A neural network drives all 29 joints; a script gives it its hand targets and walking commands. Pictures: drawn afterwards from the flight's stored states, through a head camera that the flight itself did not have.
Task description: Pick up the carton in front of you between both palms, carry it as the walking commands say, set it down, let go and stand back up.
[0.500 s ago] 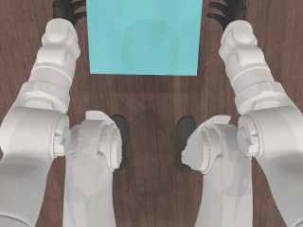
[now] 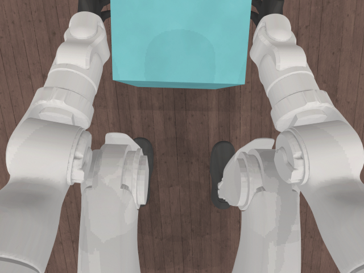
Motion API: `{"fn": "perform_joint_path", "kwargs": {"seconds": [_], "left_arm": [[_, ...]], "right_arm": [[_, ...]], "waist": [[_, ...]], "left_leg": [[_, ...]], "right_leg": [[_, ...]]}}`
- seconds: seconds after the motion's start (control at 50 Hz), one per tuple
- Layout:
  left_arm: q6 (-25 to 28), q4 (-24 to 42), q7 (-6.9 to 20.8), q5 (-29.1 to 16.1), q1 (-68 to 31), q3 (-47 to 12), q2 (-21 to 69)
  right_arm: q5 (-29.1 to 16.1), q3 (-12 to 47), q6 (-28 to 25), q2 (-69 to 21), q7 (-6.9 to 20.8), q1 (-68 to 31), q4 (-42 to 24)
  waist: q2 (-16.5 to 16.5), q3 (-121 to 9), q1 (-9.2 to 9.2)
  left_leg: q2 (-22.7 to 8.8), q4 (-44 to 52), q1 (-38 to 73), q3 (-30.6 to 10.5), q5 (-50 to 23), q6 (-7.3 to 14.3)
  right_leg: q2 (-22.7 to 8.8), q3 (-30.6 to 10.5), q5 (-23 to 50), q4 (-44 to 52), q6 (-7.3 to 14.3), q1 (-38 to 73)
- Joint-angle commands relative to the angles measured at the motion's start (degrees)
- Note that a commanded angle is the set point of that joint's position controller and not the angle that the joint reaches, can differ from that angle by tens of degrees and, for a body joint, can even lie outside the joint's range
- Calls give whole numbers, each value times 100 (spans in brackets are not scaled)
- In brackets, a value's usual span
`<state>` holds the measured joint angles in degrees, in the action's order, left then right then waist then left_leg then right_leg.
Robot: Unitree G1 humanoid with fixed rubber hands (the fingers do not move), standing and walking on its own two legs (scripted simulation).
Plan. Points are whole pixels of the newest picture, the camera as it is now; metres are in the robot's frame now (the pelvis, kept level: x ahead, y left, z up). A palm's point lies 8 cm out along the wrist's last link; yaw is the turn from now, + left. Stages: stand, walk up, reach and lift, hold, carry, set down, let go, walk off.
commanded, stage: reach and lift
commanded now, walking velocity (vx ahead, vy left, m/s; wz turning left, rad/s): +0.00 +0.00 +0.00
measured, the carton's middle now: (179, 36) +0.51 +0.03 -0.23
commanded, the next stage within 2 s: none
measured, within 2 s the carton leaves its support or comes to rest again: neither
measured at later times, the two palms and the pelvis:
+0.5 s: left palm out of the picture +0.47 +0.20 +0.04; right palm out of the picture +0.50 -0.10 +0.05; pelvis +0.01 -0.01 +0.11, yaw +3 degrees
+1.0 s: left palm out of the picture +0.44 +0.18 +0.20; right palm out of the picture +0.46 -0.12 +0.20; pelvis +0.05 -0.01 +0.24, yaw +4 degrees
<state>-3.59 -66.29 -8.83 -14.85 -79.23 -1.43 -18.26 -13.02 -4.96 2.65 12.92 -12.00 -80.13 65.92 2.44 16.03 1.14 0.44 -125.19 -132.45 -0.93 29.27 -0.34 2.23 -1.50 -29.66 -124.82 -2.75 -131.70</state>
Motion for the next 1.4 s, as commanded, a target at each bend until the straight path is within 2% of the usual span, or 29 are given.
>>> {"fn": "perform_joint_path", "kwargs": {"seconds": [0.0,0.06,0.12,0.18,0.28,0.32,0.36,0.38,0.46,0.58,0.68,0.94,1.1,1.38], "left_arm": [[118,2917,1271,-175,-3710,-1460,5789],[-162,3519,1279,77,-3365,-1485,6151],[-511,3730,1400,386,-2851,-1292,6507],[-852,3330,1603,713,-2426,-1015,6907],[-1250,2223,1925,1422,-1930,-249,7244],[-1323,1997,1998,1696,-1766,66,7267],[-1343,1958,2047,1878,-1683,271,7281],[-1352,1996,2053,1893,-1640,257,7361],[-1372,2441,2129,1755,-1617,-99,7580],[-1464,2980,2120,1495,-1217,-714,7825],[-1550,3204,2076,1372,-748,-1054,7989],[-1488,3190,1994,1474,564,-1277,8362],[-1432,3229,1966,1625,1354,-1295,8423],[-1592,3618,2046,1707,2618,-1548,8403]], "right_arm": [[-303,1799,24,-6047,1340,-2975,-2261],[-259,2012,273,-6403,1417,-2890,-3058],[7,1940,578,-6636,1567,-2802,-3567],[510,1585,900,-6960,1731,-2391,-3125],[1439,540,1258,-6993,1836,-1684,-1997],[1672,281,1315,-7029,1868,-1592,-1882],[1725,275,1354,-7182,1908,-1678,-1949],[1743,331,1364,-7336,1884,-1643,-2014],[1709,575,1406,-7494,1918,-1363,-2228],[1370,1325,1515,-7858,1963,-1010,-2749],[1171,1742,1619,-8048,2035,-547,-2933],[1396,1729,1538,-8058,2154,889,-2874],[1513,1770,1493,-8101,2201,1664,-2869],[1655,2025,1706,-8125,2296,3014,-3195]], "waist": [[-397,-9402,222],[-513,-9922,316],[-427,-9593,362],[-337,-8511,287],[-424,-7091,-46],[-416,-7024,-26],[-314,-7284,135],[-293,-7400,165],[-279,-8040,55],[-249,-8557,110],[-207,-8439,160],[-359,-7218,-5],[-304,-6511,11],[-254,-5203,-35]], "left_leg": [[697,1065,5094,509,-2311,-93],[764,1188,5686,539,-2437,-72],[819,1461,5550,528,-2075,-48],[856,1865,4809,522,-1259,-36],[866,2505,3945,494,-115,-31],[865,2687,4079,485,-134,-18],[868,2838,4174,508,-161,7],[889,2915,4213,528,-293,2],[904,3171,4765,526,-712,-30],[917,3567,5586,494,-1133,-61],[920,3982,6213,411,-1260,-80],[883,5332,7703,80,-1517,-90],[802,6264,8697,-126,-1690,-20],[624,8097,10747,-363,-2516,45]], "right_leg": [[771,681,1919,824,167,4316],[874,761,1824,938,119,4176],[936,783,1399,1185,106,3837],[923,738,732,1596,151,3386],[871,684,-105,2312,265,3108],[876,661,-129,2540,261,3121],[874,606,-122,2746,236,3405],[886,580,2,2848,226,3608],[907,541,406,3180,177,4214],[911,480,806,3593,101,4971],[906,422,913,3990,68,5447],[830,144,1082,5320,163,6552],[725,-50,1274,6255,214,7635],[481,-366,2330,8116,269,10002]]}}
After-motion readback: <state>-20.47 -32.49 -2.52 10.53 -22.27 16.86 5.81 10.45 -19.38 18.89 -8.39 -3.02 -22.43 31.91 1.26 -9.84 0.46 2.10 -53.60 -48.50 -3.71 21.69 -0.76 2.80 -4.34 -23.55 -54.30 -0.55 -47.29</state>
